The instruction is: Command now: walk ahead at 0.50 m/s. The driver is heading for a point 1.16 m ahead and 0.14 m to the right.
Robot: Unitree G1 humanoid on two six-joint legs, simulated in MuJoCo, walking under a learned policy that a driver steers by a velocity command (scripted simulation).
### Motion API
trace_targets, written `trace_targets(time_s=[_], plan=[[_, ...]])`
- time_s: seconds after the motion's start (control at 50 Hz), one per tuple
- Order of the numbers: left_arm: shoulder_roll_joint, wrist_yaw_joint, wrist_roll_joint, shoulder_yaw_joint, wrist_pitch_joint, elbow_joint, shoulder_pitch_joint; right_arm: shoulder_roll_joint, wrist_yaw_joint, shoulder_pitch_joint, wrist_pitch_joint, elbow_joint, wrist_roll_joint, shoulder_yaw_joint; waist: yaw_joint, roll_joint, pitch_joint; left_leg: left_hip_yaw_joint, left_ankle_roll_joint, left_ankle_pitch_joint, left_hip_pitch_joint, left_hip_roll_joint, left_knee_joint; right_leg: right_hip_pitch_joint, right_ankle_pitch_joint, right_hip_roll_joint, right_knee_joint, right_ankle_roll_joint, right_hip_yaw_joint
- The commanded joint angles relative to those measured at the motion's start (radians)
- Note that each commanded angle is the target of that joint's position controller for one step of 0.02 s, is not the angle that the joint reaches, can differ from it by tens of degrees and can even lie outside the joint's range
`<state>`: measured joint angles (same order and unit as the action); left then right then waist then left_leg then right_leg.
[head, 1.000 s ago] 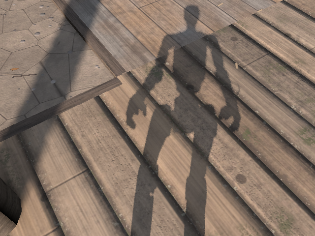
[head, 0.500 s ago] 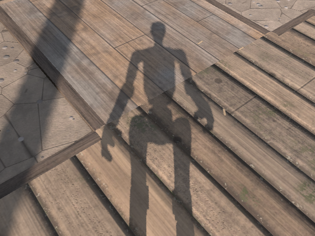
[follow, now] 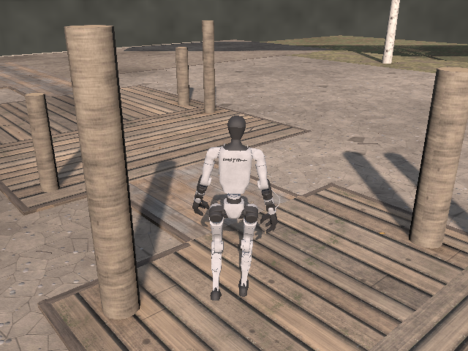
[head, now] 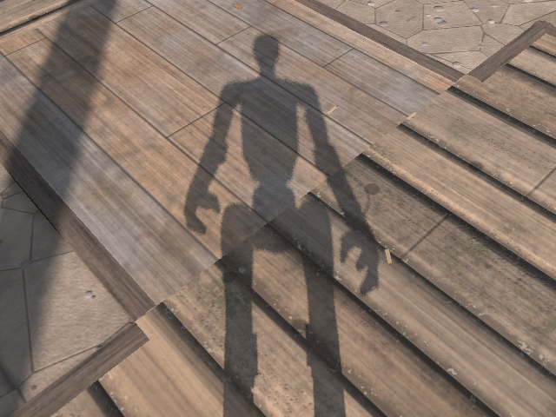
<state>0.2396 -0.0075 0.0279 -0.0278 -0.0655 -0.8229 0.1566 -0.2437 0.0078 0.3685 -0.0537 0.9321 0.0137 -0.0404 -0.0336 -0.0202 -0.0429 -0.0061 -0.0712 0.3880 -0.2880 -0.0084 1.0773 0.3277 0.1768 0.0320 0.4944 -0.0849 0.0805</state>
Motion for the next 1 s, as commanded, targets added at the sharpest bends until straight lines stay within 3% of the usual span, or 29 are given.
trace_targets(time_s=[0.02,0.08,0.18,0.24,0.32,0.38,0.4,0.42,0.44,0.46,0.48,0.5,0.52,0.54,0.58,0.66,0.74,0.8,0.88,0.92,0.94,0.96,0.98,1.0], plan=[[0.083,0.006,-0.013,-0.024,-0.016,-0.015,0.110,-0.077,0.011,0.021,0.004,-0.051,0.019,-0.017,0.019,0.097,0.033,0.044,0.012,-0.084,-0.246,0.092,0.026,-0.222,-0.104,-0.257,-0.310,-0.114,-0.312],[0.102,0.006,-0.023,-0.030,-0.037,-0.055,0.163,-0.059,0.025,-0.015,0.025,-0.057,0.025,-0.017,0.005,0.082,0.022,0.018,0.040,-0.139,-0.261,0.099,-0.018,-0.203,-0.194,-0.238,-0.354,-0.129,-0.247],[0.099,0.004,-0.023,-0.029,-0.034,-0.107,0.240,-0.051,0.029,-0.221,0.027,-0.118,0.019,-0.010,0.040,0.071,-0.039,-0.017,0.072,-0.308,-0.372,0.122,-0.218,-0.236,-0.228,-0.205,-0.398,-0.123,-0.172],[0.105,0.005,-0.020,-0.029,-0.034,-0.136,0.289,-0.037,0.028,-0.319,0.022,-0.145,0.014,0.002,0.068,0.074,-0.048,-0.046,0.066,-0.376,-0.345,0.101,-0.355,-0.270,-0.301,-0.201,-0.389,-0.115,-0.139],[0.112,0.015,-0.010,-0.030,-0.029,-0.177,0.344,-0.049,0.023,-0.406,0.016,-0.177,0.012,0.004,0.088,0.079,-0.065,-0.059,0.030,-0.357,-0.343,0.077,-0.459,-0.385,-0.391,-0.238,-0.348,-0.112,-0.136],[0.129,0.024,-0.004,-0.034,-0.024,-0.191,0.319,-0.065,0.016,-0.364,0.005,-0.172,0.013,-0.005,0.050,0.085,-0.045,-0.076,-0.016,-0.253,-0.242,0.036,-0.519,-0.440,-0.615,-0.257,-0.245,-0.091,-0.118],[0.138,0.026,-0.003,-0.037,-0.023,-0.194,0.304,-0.078,0.009,-0.286,-0.001,-0.148,0.015,-0.013,0.014,0.090,-0.003,-0.089,-0.035,-0.219,-0.134,0.003,-0.540,-0.439,-0.752,-0.250,-0.149,-0.078,-0.104],[0.139,0.024,-0.006,-0.036,-0.018,-0.195,0.287,-0.092,0.000,-0.133,-0.010,-0.095,0.020,-0.024,-0.054,0.065,0.075,-0.105,-0.060,-0.249,0.050,-0.026,-0.604,-0.404,-0.795,-0.215,0.027,-0.059,-0.071],[0.117,0.023,-0.012,-0.027,-0.020,-0.180,0.285,-0.148,-0.012,0.052,-0.020,-0.042,0.039,-0.044,-0.117,0.020,0.186,0.012,-0.104,-0.221,0.320,0.082,-0.610,-0.231,-0.587,-0.172,0.273,-0.041,-0.044],[0.015,0.012,-0.050,-0.006,-0.021,-0.152,0.385,-0.267,-0.017,0.158,-0.019,-0.030,0.056,-0.076,-0.092,-0.201,0.323,0.493,-0.229,-0.100,0.612,0.391,-0.683,0.123,-0.028,-0.001,0.675,0.013,0.021],[0.092,0.013,-0.021,-0.030,-0.019,-0.168,0.361,-0.235,-0.006,0.096,-0.006,-0.031,0.013,-0.071,-0.074,-0.137,0.322,0.692,-0.250,-0.105,0.568,0.419,-0.803,0.240,0.324,0.039,0.802,-0.002,-0.122],[0.106,0.011,-0.014,-0.039,-0.017,-0.145,0.278,-0.188,-0.003,-0.023,-0.002,-0.046,-0.003,-0.058,-0.023,-0.074,0.152,0.518,-0.221,-0.061,0.422,0.382,-0.810,0.296,0.245,-0.029,0.819,-0.011,-0.145],[0.089,0.006,-0.013,-0.034,-0.022,-0.134,0.225,-0.118,0.002,-0.090,-0.008,-0.055,-0.002,-0.041,-0.005,-0.019,0.066,0.405,-0.195,-0.114,0.288,0.339,-0.853,0.281,0.171,-0.067,0.763,-0.011,-0.140],[0.066,0.003,-0.010,-0.034,-0.017,-0.135,0.208,-0.084,0.001,-0.118,-0.015,-0.050,0.000,-0.031,0.023,-0.022,0.019,0.312,-0.157,-0.166,0.204,0.288,-0.884,0.244,0.132,-0.098,0.701,-0.008,-0.132],[0.036,-0.008,0.010,-0.029,0.009,-0.148,0.235,-0.049,-0.003,-0.107,-0.029,-0.021,-0.001,-0.019,0.061,-0.052,0.009,0.199,-0.125,-0.283,0.115,0.231,-0.916,0.161,0.096,-0.116,0.638,0.013,-0.118],[0.029,-0.020,0.010,-0.029,0.029,-0.112,0.124,-0.086,-0.002,-0.017,-0.048,0.026,-0.005,-0.027,0.059,-0.036,-0.020,0.125,-0.140,-0.375,0.132,0.210,-0.963,0.256,-0.004,-0.141,0.541,0.048,-0.080],[0.022,-0.023,0.001,-0.021,0.026,-0.056,-0.047,-0.073,-0.004,0.047,-0.045,0.053,-0.005,-0.019,0.021,-0.036,-0.054,0.070,-0.127,-0.449,0.181,0.180,-0.974,0.315,-0.129,-0.143,0.327,0.073,-0.046],[0.011,-0.023,-0.004,-0.011,0.023,-0.028,-0.141,-0.080,-0.008,0.099,-0.046,0.075,-0.002,-0.018,-0.008,-0.043,-0.058,0.047,-0.122,-0.512,0.233,0.182,-0.963,0.286,-0.181,-0.116,0.191,0.067,-0.018],[0.028,-0.019,-0.004,-0.014,0.015,0.004,-0.209,-0.086,-0.021,0.142,-0.038,0.105,0.008,-0.019,-0.019,-0.047,-0.071,0.049,-0.125,-0.620,0.359,0.229,-0.912,0.288,-0.128,-0.094,0.102,0.033,-0.013],[0.040,-0.015,-0.004,-0.020,0.006,0.003,-0.180,-0.097,-0.027,0.122,-0.034,0.109,0.013,-0.023,0.007,-0.050,-0.058,0.037,-0.111,-0.763,0.394,0.242,-0.844,0.220,-0.054,-0.069,0.061,0.002,-0.004],[0.051,-0.010,-0.004,-0.027,0.001,-0.015,-0.117,-0.105,-0.029,0.104,-0.033,0.109,0.015,-0.026,0.038,-0.056,-0.027,0.024,-0.098,-0.899,0.393,0.238,-0.766,0.126,-0.014,-0.039,0.039,-0.016,0.008],[0.064,-0.003,-0.001,-0.038,-0.008,-0.059,0.013,-0.108,-0.028,0.088,-0.030,0.109,0.012,-0.026,0.095,-0.041,0.037,0.000,-0.082,-0.982,0.373,0.214,-0.616,-0.030,-0.025,-0.005,-0.016,-0.039,0.026],[0.104,0.008,0.014,-0.056,-0.019,-0.117,0.193,-0.094,-0.025,0.080,-0.030,0.100,0.007,-0.020,0.161,-0.005,0.140,-0.033,-0.061,-0.872,0.249,0.169,-0.402,-0.279,-0.041,-0.045,-0.038,-0.075,-0.022],[0.207,0.020,0.038,-0.083,-0.023,-0.137,0.347,-0.023,-0.014,0.124,-0.032,0.059,-0.025,-0.001,0.178,0.157,0.285,-0.094,-0.017,-0.464,-0.055,0.066,-0.047,-0.583,0.084,-0.324,-0.076,-0.164,-0.394]])
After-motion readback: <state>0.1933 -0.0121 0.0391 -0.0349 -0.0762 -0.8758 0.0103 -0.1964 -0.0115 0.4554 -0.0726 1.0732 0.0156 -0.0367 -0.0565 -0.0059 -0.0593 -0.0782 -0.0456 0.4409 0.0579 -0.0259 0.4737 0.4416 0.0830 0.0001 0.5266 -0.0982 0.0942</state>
